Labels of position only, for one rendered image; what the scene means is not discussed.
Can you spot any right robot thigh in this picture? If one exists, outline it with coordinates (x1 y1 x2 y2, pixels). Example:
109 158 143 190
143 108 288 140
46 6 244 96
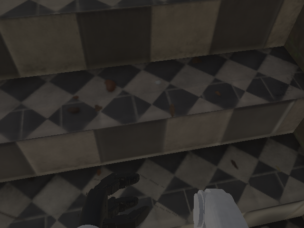
193 188 249 228

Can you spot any robot left hand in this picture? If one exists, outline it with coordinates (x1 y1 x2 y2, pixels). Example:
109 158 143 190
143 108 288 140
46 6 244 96
78 173 150 228

